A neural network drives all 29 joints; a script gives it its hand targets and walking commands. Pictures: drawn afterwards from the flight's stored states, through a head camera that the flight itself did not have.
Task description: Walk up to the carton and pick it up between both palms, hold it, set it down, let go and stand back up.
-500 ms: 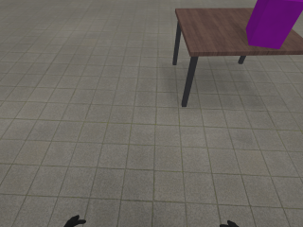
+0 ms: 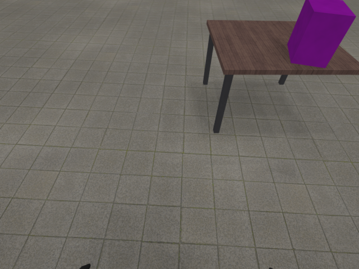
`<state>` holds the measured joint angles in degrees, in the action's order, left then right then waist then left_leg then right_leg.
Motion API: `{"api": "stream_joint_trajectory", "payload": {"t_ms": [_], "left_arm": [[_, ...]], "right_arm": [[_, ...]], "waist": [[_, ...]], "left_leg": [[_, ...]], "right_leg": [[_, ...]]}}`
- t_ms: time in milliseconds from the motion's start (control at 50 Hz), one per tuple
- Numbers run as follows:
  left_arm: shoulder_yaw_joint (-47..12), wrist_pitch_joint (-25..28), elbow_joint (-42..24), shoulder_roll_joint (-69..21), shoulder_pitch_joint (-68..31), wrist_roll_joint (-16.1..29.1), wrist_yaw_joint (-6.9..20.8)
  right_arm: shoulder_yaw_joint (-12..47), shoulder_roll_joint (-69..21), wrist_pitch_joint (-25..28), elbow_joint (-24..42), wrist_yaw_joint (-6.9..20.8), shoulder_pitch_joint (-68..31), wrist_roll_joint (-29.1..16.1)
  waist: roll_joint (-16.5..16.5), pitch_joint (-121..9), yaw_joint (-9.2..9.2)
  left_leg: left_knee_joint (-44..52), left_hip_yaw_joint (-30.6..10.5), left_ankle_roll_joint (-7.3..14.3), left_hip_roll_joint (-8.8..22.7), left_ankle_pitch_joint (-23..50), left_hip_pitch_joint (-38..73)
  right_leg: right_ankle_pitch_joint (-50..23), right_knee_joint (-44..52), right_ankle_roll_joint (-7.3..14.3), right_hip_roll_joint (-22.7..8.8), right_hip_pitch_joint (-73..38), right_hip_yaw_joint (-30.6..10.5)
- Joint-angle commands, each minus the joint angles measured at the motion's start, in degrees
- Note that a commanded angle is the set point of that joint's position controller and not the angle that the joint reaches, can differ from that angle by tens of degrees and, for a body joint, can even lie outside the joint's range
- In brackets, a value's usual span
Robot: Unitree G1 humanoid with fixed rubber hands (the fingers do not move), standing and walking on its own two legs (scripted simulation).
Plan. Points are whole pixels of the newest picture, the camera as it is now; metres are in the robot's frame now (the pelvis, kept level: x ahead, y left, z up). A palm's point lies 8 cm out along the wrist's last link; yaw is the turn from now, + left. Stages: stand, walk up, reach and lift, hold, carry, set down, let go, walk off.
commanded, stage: stand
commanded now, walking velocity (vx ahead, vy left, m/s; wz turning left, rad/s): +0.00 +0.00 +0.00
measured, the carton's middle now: (316, 32) +1.40 -0.77 -0.04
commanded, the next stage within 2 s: walk up in 0.08 s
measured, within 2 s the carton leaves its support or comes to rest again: neither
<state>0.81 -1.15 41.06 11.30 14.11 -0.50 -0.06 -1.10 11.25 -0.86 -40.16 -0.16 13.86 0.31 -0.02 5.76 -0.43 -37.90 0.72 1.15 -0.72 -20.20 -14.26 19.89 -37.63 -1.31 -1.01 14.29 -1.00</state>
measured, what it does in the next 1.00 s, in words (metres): steps to the right: right foot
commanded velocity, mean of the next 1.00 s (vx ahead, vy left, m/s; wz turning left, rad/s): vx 0.00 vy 0.00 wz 0.00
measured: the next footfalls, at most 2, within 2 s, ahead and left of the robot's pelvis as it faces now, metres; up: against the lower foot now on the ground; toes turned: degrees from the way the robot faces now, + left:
right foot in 0.66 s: +0.18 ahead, -0.27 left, +0.00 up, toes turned -11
left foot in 1.12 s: +0.34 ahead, -0.07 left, +0.00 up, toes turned +10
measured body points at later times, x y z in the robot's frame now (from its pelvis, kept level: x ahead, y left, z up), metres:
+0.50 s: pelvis +0.01 -0.04 +0.00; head +0.00 -0.03 +0.44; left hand +0.10 +0.23 -0.13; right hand +0.03 -0.30 -0.13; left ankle +0.01 +0.11 -0.72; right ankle +0.05 -0.16 -0.68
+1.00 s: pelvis +0.14 -0.19 -0.03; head +0.13 -0.18 +0.42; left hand +0.15 +0.08 -0.16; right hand +0.27 -0.44 -0.13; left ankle +0.24 -0.09 -0.67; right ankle +0.14 -0.26 -0.72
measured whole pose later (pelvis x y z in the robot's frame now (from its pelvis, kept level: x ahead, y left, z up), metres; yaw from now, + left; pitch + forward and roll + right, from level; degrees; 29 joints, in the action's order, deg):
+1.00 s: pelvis +0.14 -0.19 -0.03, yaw +4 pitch -8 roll -2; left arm 1.5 0.1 44.6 15.8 22.4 -2.9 0.7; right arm -3.3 13.5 -0.6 -41.6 -0.1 15.5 1.0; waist -0.9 6.3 -3.2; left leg -67.1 1.1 1.2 2.4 -24.5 -33.7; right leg 28.0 -47.6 4.7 -1.4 12.1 15.4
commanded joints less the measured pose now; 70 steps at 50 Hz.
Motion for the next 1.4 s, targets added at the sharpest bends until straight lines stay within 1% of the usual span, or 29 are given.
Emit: {"api": "stream_joint_trajectory", "payload": {"t_ms": [0,240,260,280,300,340,360,440,560,580,600,620,640,660,680,700,760,800,900,1020,1060,1080,1100,1120,1140,1160,1200,1280,1380], "left_arm": [[2.29,1.97,-6.13,7.58,-0.06,-0.08,-0.42],[2.25,2.40,-3.83,8.03,1.71,-0.07,-0.47],[4.11,1.59,-5.92,11.33,1.37,-3.29,1.85],[3.96,0.56,-7.74,8.87,-0.99,-3.99,2.72],[3.99,-0.26,-8.81,8.85,-2.15,-4.76,3.18],[4.76,-0.61,-9.71,9.87,-2.23,-4.24,4.17],[4.99,-0.38,-9.75,9.68,-2.10,-4.24,4.47],[5.25,-0.13,-10.52,8.33,-1.64,-3.32,5.87],[6.57,1.01,-8.42,8.80,5.39,-1.67,6.19],[7.20,1.35,-6.71,9.40,9.82,-1.38,5.91],[8.02,2.04,-4.08,10.60,16.57,-1.20,5.50],[9.32,2.83,-0.73,13.95,24.45,-1.26,4.64],[9.33,3.42,0.38,18.87,28.08,-1.92,3.64],[8.52,3.41,-3.87,23.33,19.89,-1.95,2.80],[8.81,3.02,-5.28,24.25,11.74,-0.77,2.09],[7.87,3.26,-6.22,23.27,8.98,0.13,1.80],[5.99,3.62,-6.09,18.92,6.22,-1.75,0.48],[4.67,3.58,-5.14,15.97,5.10,-2.01,0.46],[4.08,3.56,-4.04,16.00,2.87,-2.16,-0.01],[3.85,2.30,-2.42,16.75,5.91,-3.27,0.32],[2.83,1.48,-2.94,16.09,4.06,-2.94,0.75],[1.95,1.19,-3.20,14.83,3.83,-3.21,1.11],[0.76,1.26,-4.71,11.61,7.16,-3.24,1.60],[1.35,0.31,-6.16,12.78,8.57,-2.36,2.22],[2.73,-1.57,-6.99,16.65,4.92,-2.46,2.42],[3.34,-2.64,-7.95,17.33,1.58,-3.22,2.74],[3.45,-2.70,-8.40,16.21,-1.45,-3.36,3.08],[3.00,-2.38,-8.72,11.58,2.61,-2.15,4.29],[3.34,-0.97,-9.15,9.22,5.90,-0.36,6.05]], "right_arm": [[-2.75,8.72,2.21,6.97,-0.54,-2.12,0.00],[-2.48,9.02,2.55,4.80,-0.52,0.59,-0.02],[-5.79,11.51,3.26,3.84,-0.95,11.89,3.22],[-7.43,16.52,3.48,2.07,-1.79,15.54,4.53],[-7.56,17.87,3.52,0.74,-2.84,15.31,4.65],[-6.84,15.65,4.67,0.36,-4.16,12.98,4.75],[-6.53,14.92,5.47,0.24,-4.26,11.27,4.82],[-5.93,13.82,6.89,0.93,-3.86,4.73,4.40],[-6.45,15.79,6.40,0.39,-2.55,0.24,4.26],[-6.30,15.23,5.88,0.90,-2.29,-1.57,4.10],[-5.56,13.99,5.15,0.96,-2.09,-2.62,4.00],[-4.06,9.43,4.50,0.70,-1.72,0.48,4.05],[-2.05,3.57,4.29,1.56,-0.97,4.14,3.26],[-2.52,4.39,4.22,5.17,-0.73,5.88,1.62],[-3.78,9.26,3.31,5.59,-0.97,5.63,1.70],[-4.24,11.18,2.80,5.24,-1.06,4.74,2.08],[-4.41,11.21,2.94,2.55,-0.99,7.02,2.04],[-4.78,11.06,2.46,2.81,-0.83,5.83,2.08],[-5.13,10.96,1.51,4.23,-0.44,2.21,0.45],[-5.01,8.85,3.61,6.06,-0.67,-0.48,0.12],[-6.04,9.05,4.43,5.01,-1.33,7.21,0.65],[-7.15,10.81,4.71,3.40,-1.97,15.82,1.14],[-8.32,15.96,4.53,2.40,-3.14,23.49,2.72],[-8.25,19.26,3.87,3.98,-4.47,22.57,3.27],[-8.60,20.06,2.90,4.20,-5.60,17.18,3.29],[-7.86,19.17,2.84,5.58,-6.36,13.64,3.11],[-6.34,16.59,3.88,6.78,-6.76,9.76,3.18],[-5.17,15.58,6.49,6.16,-5.38,0.84,3.60],[-5.93,17.63,7.00,5.94,-4.18,-4.35,4.28]], "waist": [[-2.23,-5.93,-0.43],[0.49,-6.73,0.26],[1.06,-9.69,3.61],[-6.76,-2.89,6.07],[-5.44,1.62,6.02],[0.86,4.10,4.82],[0.55,3.31,3.90],[-9.68,2.59,1.85],[-12.87,4.21,-2.20],[-12.20,3.69,-4.64],[-6.87,2.76,-8.11],[4.71,-0.84,-10.76],[22.45,-3.37,-11.51],[27.33,-2.19,-7.80],[19.19,1.83,-4.21],[15.83,4.74,-3.05],[10.78,5.54,-1.90],[7.85,5.99,-1.30],[7.60,9.91,-1.47],[-0.22,6.61,-3.15],[-3.91,2.14,1.59],[-7.55,-3.11,6.12],[-16.73,-11.78,9.06],[-17.26,-14.31,7.54],[-11.42,-11.46,6.34],[-8.61,-8.14,5.10],[-4.28,-3.55,4.75],[-8.41,1.12,-0.11],[-14.31,-0.24,-2.39]], "left_leg": [[12.17,-8.07,2.22,6.40,10.66,-1.95],[12.50,-7.71,1.89,6.20,9.32,-0.46],[14.94,-18.48,7.10,10.91,-22.79,10.62],[24.02,-34.05,12.34,20.69,-37.45,15.48],[26.58,-40.99,15.57,26.75,-40.50,13.27],[26.53,-38.64,14.98,25.77,-35.53,9.16],[26.61,-36.20,14.04,24.41,-32.60,8.16],[27.46,-26.96,13.20,21.87,-25.97,3.94],[20.68,-12.16,11.09,18.63,-25.28,-14.78],[17.67,-9.35,9.90,17.05,-27.33,-20.98],[8.83,-5.29,8.36,13.84,-28.45,-27.85],[-7.62,-0.22,6.16,7.66,-26.13,-31.55],[-30.31,5.81,3.84,-0.73,-22.63,-30.58],[-39.35,-0.28,1.83,-4.36,-21.41,-34.84],[-43.97,-4.64,2.07,1.08,-18.08,-33.74],[-46.34,-5.90,1.41,3.11,-13.84,-34.12],[-44.31,-5.06,0.49,5.61,-5.80,-31.22],[-41.88,-5.67,-0.07,6.04,-5.74,-25.88],[-30.50,-5.07,-0.09,6.23,-4.88,-24.43],[-11.38,2.45,1.20,4.24,3.03,-14.68],[-3.55,4.76,3.04,1.12,7.61,4.42],[-1.55,0.30,4.58,0.80,4.83,17.08],[6.53,-22.34,9.41,11.60,-13.00,26.44],[20.62,-52.49,15.40,23.50,-32.13,27.11],[24.83,-59.96,19.72,28.94,-43.13,21.52],[25.98,-58.30,19.50,29.74,-42.78,18.30],[23.49,-44.56,16.74,27.36,-30.92,11.40],[19.50,-23.67,14.52,23.03,-12.20,-1.98],[13.82,-9.44,11.75,19.66,-17.06,-12.35]], "right_leg": [[-10.65,7.39,2.05,-2.60,-2.07,-3.67],[-9.72,9.10,2.57,-3.22,-1.39,-4.11],[18.92,-2.39,3.45,0.27,10.80,-0.14],[20.54,-15.07,1.62,2.36,27.56,4.34],[14.69,-22.18,1.34,-2.33,35.06,-1.43],[6.92,-25.54,0.81,-5.44,36.39,-4.58],[4.97,-26.01,0.32,-6.14,35.21,-4.86],[3.52,-23.92,-0.15,-8.78,30.88,-5.50],[3.16,-12.41,2.07,-9.33,7.52,-0.47],[1.22,-9.73,2.77,-7.49,-1.24,2.12],[-2.18,-5.51,3.24,-5.34,-12.56,4.91],[1.73,-4.53,3.03,-1.80,-21.27,6.40],[19.14,6.65,5.23,-8.15,-16.92,-6.51],[44.72,27.48,11.98,-19.12,-7.97,-39.20],[57.31,35.27,16.78,-25.17,-1.21,-50.39],[56.75,36.44,16.87,-25.85,1.03,-50.74],[35.29,27.00,14.08,-22.71,1.45,-31.09],[29.28,25.33,13.93,-22.18,7.31,-23.67],[26.14,26.30,16.05,-22.25,9.33,-15.34],[11.73,19.06,11.83,-19.49,4.76,-5.96],[4.21,7.22,8.99,-15.93,13.62,2.79],[-1.67,-7.81,6.78,-11.54,19.58,9.57],[-1.64,-29.51,3.61,-5.60,24.98,14.87],[14.02,-38.81,1.21,-0.51,31.43,8.84],[14.29,-44.22,0.85,-3.18,32.85,2.20],[13.02,-47.19,0.65,-4.73,34.55,0.15],[9.46,-47.57,-0.25,-6.24,35.65,-0.79],[4.97,-41.61,-0.65,-8.83,27.03,-7.03],[2.70,-19.75,0.98,-10.83,13.99,-2.93]]}}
